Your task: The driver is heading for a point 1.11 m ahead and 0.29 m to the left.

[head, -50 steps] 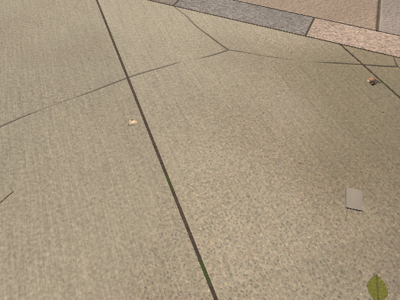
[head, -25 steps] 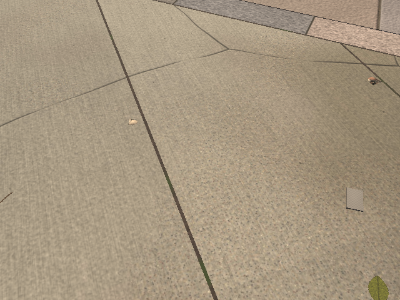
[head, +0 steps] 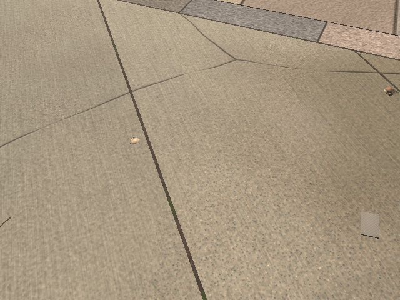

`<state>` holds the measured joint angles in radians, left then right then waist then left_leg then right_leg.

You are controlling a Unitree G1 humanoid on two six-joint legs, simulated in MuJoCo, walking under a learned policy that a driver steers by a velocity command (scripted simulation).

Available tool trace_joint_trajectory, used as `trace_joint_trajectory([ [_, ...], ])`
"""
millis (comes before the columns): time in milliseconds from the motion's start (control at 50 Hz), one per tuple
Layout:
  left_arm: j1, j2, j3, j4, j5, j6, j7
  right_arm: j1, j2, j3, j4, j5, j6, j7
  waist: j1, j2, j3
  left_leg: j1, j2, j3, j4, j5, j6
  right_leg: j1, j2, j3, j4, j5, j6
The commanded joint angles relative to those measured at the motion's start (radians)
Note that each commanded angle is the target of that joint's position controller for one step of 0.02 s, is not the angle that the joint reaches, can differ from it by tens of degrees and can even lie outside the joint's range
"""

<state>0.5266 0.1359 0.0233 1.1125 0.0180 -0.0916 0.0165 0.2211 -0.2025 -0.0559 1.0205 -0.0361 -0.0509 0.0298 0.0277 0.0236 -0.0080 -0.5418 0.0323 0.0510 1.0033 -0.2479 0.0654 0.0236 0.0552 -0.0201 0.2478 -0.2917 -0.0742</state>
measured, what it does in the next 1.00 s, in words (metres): walks ahead: left foot, then right foot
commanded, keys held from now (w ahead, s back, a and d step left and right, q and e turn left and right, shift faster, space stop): w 0.74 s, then w+q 0.26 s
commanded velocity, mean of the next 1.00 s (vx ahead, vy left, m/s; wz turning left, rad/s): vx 0.48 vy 0.00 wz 0.06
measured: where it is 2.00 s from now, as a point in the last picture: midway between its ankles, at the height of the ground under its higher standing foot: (188, 168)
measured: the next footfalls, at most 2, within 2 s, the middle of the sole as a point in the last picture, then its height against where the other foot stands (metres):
left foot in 0.22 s outside the picture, level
right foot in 0.76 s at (245, 273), level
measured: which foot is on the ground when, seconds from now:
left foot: up 0.00-0.20, down 0.22-0.78, up 0.80-1.00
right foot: down 0.00-0.22, up 0.24-0.74, down 0.76-1.00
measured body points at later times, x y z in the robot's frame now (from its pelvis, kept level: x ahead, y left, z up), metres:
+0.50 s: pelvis +0.28 +0.03 +0.00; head +0.30 +0.04 +0.45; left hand +0.38 +0.27 -0.14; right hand +0.23 -0.20 -0.15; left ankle +0.25 +0.08 -0.74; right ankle +0.36 -0.12 -0.67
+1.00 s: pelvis +0.58 -0.02 +0.00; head +0.59 -0.02 +0.45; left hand +0.56 +0.23 -0.14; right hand +0.64 -0.26 -0.15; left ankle +0.59 +0.13 -0.66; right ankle +0.57 -0.07 -0.74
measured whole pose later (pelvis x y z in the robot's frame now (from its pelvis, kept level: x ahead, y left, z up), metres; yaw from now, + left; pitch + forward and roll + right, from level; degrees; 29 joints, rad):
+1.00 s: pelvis +0.58 -0.02 +0.00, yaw +5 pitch -1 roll -1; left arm 0.33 0.19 0.06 1.02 0.02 -0.11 0.00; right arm 0.27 -0.21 -0.06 0.97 -0.03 -0.04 0.02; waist 0.00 0.04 0.05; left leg -0.58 0.08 -0.01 1.12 -0.20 0.08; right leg -0.11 0.05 -0.19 0.31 -0.20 -0.09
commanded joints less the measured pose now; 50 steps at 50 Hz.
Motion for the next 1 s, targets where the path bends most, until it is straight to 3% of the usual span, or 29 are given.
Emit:
trace_joint_trajectory([
  [20, 0.081, 0.086, 0.003, -0.007, 0.000, -0.017, 0.002, -0.119, -0.008, 0.004, -0.090, 0.003, -0.002, 0.005, -0.004, -0.111, 0.147, -0.220, -0.003, 0.045, -0.057, 0.062, -0.015, 0.025, -0.230, 0.151, -0.097, 0.491, -0.100],
  [80, 0.080, 0.100, -0.002, -0.007, 0.001, -0.020, 0.007, -0.258, 0.009, 0.021, -0.152, 0.014, 0.002, 0.006, 0.015, -0.135, 0.171, -0.111, -0.031, 0.088, -0.273, 0.120, -0.007, -0.041, -0.212, 0.102, -0.101, 0.593, -0.096],
  [120, 0.073, 0.127, 0.000, -0.005, 0.001, -0.024, 0.010, -0.265, -0.011, 0.020, -0.167, 0.018, 0.004, 0.001, 0.001, -0.153, 0.159, 0.003, -0.057, 0.110, -0.361, 0.129, 0.024, -0.042, -0.232, 0.088, -0.081, 0.732, -0.091],
  [160, 0.048, 0.154, 0.005, -0.007, -0.001, -0.030, 0.013, -0.164, -0.055, 0.004, -0.146, 0.020, 0.000, -0.014, -0.057, -0.150, 0.091, 0.156, -0.099, 0.110, -0.398, 0.119, 0.063, 0.000, -0.246, 0.064, 0.055, 1.012, -0.072],
  [180, 0.035, 0.168, 0.010, -0.008, 0.000, -0.028, 0.014, -0.044, -0.081, -0.010, -0.109, 0.024, -0.007, -0.022, -0.109, -0.144, 0.024, 0.272, -0.118, 0.099, -0.423, 0.116, 0.082, 0.021, -0.244, 0.052, 0.195, 1.089, -0.060],
  [200, 0.012, 0.180, 0.013, -0.013, -0.005, -0.024, 0.012, 0.109, -0.101, -0.025, -0.059, 0.021, -0.014, -0.030, -0.177, -0.128, -0.052, 0.450, -0.111, 0.086, -0.497, 0.160, 0.100, -0.022, -0.223, 0.031, 0.381, 1.029, -0.047],
  [220, 0.018, 0.155, 0.007, -0.029, -0.009, -0.022, 0.005, 0.248, -0.162, -0.045, -0.027, -0.001, -0.020, -0.039, -0.219, -0.075, -0.137, 0.666, 0.041, -0.075, -0.521, 0.013, 0.132, -0.189, -0.183, 0.014, 0.635, 0.728, -0.042],
  [240, 0.138, 0.014, -0.015, -0.048, -0.033, -0.015, -0.007, 0.298, -0.253, -0.064, -0.029, -0.027, -0.020, -0.035, -0.142, 0.152, -0.262, 0.903, 0.371, -0.594, -0.591, -0.084, 0.277, -0.510, -0.012, -0.024, 1.055, -0.121, -0.008],
  [260, 0.070, 0.119, 0.014, -0.051, -0.016, -0.009, -0.010, 0.235, -0.217, -0.061, -0.029, 0.017, -0.009, -0.022, -0.145, 0.057, -0.239, 0.815, 0.364, -0.790, -0.755, -0.233, 0.301, -0.616, 0.001, 0.083, 1.172, -0.163, -0.025],
  [280, -0.040, 0.134, 0.021, -0.097, -0.006, -0.008, -0.012, 0.105, -0.165, -0.044, -0.050, 0.027, -0.011, -0.021, -0.092, 0.038, -0.057, 0.656, 0.336, -0.622, -0.790, -0.288, 0.262, -0.676, -0.069, 0.081, 1.144, -0.060, -0.034],
  [300, -0.103, 0.129, 0.022, -0.111, 0.001, -0.012, -0.016, 0.044, -0.101, -0.028, -0.060, 0.026, -0.023, -0.016, -0.075, -0.019, 0.020, 0.520, 0.294, -0.513, -0.826, -0.177, 0.233, -0.647, -0.101, 0.074, 1.086, 0.004, -0.037],
  [340, -0.092, 0.094, 0.025, -0.106, 0.020, 0.007, -0.024, 0.052, -0.036, -0.005, -0.032, 0.020, -0.042, -0.024, -0.009, -0.021, 0.064, 0.365, 0.213, -0.338, -0.851, 0.026, 0.181, -0.541, -0.140, 0.074, 0.992, 0.026, -0.024],
  [360, -0.077, 0.070, 0.023, -0.101, 0.022, 0.019, -0.030, 0.076, -0.028, 0.000, -0.019, 0.020, -0.050, -0.027, 0.006, -0.013, 0.061, 0.343, 0.197, -0.288, -0.857, 0.092, 0.171, -0.512, -0.145, 0.068, 0.956, 0.024, -0.015],
  [400, -0.108, 0.063, 0.025, -0.115, 0.024, 0.034, -0.036, 0.131, -0.047, 0.001, 0.001, 0.022, -0.064, -0.031, 0.017, 0.001, 0.075, 0.338, 0.175, -0.222, -0.867, 0.203, 0.168, -0.537, -0.151, 0.041, 0.899, 0.038, 0.000],
  [440, -0.205, 0.077, 0.028, -0.151, 0.025, 0.045, -0.042, 0.170, -0.071, 0.000, 0.009, 0.023, -0.066, -0.032, 0.008, 0.012, 0.100, 0.355, 0.160, -0.178, -0.891, 0.228, 0.162, -0.614, -0.165, 0.015, 0.826, 0.105, 0.016],
  [540, -0.453, 0.072, 0.019, -0.236, 0.008, 0.044, -0.051, 0.265, -0.064, 0.013, 0.020, 0.027, -0.064, -0.032, -0.051, 0.026, 0.126, 0.426, 0.117, -0.092, -0.887, 0.419, 0.120, -0.658, -0.143, -0.050, 0.533, 0.279, 0.041],
  [640, -0.582, 0.080, 0.014, -0.281, 0.001, 0.036, -0.049, 0.350, -0.077, 0.016, 0.047, 0.018, -0.061, -0.043, -0.089, 0.046, 0.124, 0.594, 0.153, -0.079, -0.835, 0.568, 0.117, -0.645, -0.096, -0.083, 0.363, 0.289, 0.012],
  [700, -0.533, 0.106, 0.026, -0.280, 0.004, 0.024, -0.040, 0.321, -0.099, 0.011, 0.049, 0.011, -0.059, -0.053, -0.042, 0.059, 0.093, 0.666, 0.180, -0.062, -0.716, 0.838, 0.110, -0.538, -0.050, -0.093, 0.305, 0.174, -0.036],
  [720, -0.448, 0.123, 0.036, -0.254, 0.005, 0.018, -0.033, 0.309, -0.111, 0.008, 0.049, 0.009, -0.057, -0.055, -0.005, 0.067, 0.048, 0.674, 0.178, -0.054, -0.617, 0.954, 0.100, -0.439, -0.019, -0.100, 0.287, 0.137, -0.055],
  [740, -0.297, 0.141, 0.049, -0.204, 0.008, 0.010, -0.025, 0.291, -0.117, 0.006, 0.047, 0.012, -0.052, -0.054, 0.060, 0.052, -0.026, 0.647, 0.155, -0.032, -0.450, 0.964, 0.085, -0.271, 0.005, -0.109, 0.221, 0.168, -0.077],
  [760, -0.133, 0.191, 0.069, -0.160, 0.029, 0.000, -0.014, 0.284, -0.099, 0.013, 0.032, 0.023, -0.052, -0.050, 0.121, 0.026, -0.117, 0.465, 0.124, -0.026, -0.227, 0.740, 0.072, -0.005, -0.099, -0.002, 0.208, 0.166, -0.113],
  [780, -0.007, 0.307, 0.100, -0.153, 0.057, -0.001, -0.008, 0.379, 0.010, 0.037, -0.001, 0.068, -0.050, -0.038, 0.106, -0.177, -0.288, 0.110, -0.018, 0.040, 0.185, 0.172, 0.025, 0.332, -0.436, 0.454, 0.177, 0.078, -0.239],
  [800, -0.058, 0.278, 0.098, -0.156, 0.022, 0.017, -0.021, 0.374, -0.063, 0.012, 0.016, 0.055, -0.043, -0.041, 0.087, -0.120, -0.314, -0.014, -0.088, -0.069, 0.353, -0.244, 0.035, 0.294, -0.499, 0.682, 0.048, 0.024, -0.271],
  [820, -0.181, 0.230, 0.082, -0.172, 0.002, 0.019, -0.025, 0.276, -0.083, 0.001, -0.014, 0.038, -0.038, -0.042, 0.037, -0.067, -0.133, -0.071, -0.017, -0.106, 0.350, -0.157, 0.043, 0.127, -0.454, 0.514, 0.009, -0.055, -0.224],
  [840, -0.260, 0.163, 0.065, -0.184, 0.000, 0.011, -0.030, 0.218, -0.066, 0.003, -0.029, 0.032, -0.041, -0.037, 0.015, -0.039, -0.026, -0.058, 0.021, -0.107, 0.291, -0.083, 0.043, -0.024, -0.414, 0.393, -0.047, -0.023, -0.184],
  [860, -0.286, 0.126, 0.054, -0.179, 0.003, 0.002, -0.028, 0.202, -0.047, 0.001, -0.027, 0.025, -0.033, -0.034, -0.012, -0.040, 0.037, -0.024, 0.047, -0.105, 0.236, -0.048, 0.042, -0.121, -0.366, 0.287, -0.078, 0.041, -0.135],
  [900, -0.258, 0.087, 0.040, -0.152, 0.000, -0.012, -0.016, 0.234, -0.013, -0.001, -0.020, 0.003, -0.004, -0.021, -0.053, -0.076, 0.063, 0.047, 0.064, -0.098, 0.185, -0.016, 0.028, -0.216, -0.312, 0.147, -0.105, 0.149, -0.086],
  [960, -0.200, 0.127, 0.047, -0.134, -0.005, -0.033, -0.011, 0.168, -0.005, -0.006, -0.056, 0.004, 0.022, -0.008, -0.066, -0.073, 0.076, -0.031, 0.071, -0.079, 0.158, 0.058, 0.018, -0.197, -0.295, 0.036, -0.117, 0.293, -0.072],
  [1000, -0.168, 0.132, 0.047, -0.130, -0.001, -0.035, -0.009, 0.088, -0.011, -0.008, -0.088, 0.007, 0.028, -0.002, -0.056, -0.080, 0.092, -0.103, 0.077, -0.065, 0.107, 0.132, 0.011, -0.172, -0.281, -0.026, -0.120, 0.355, -0.058],
])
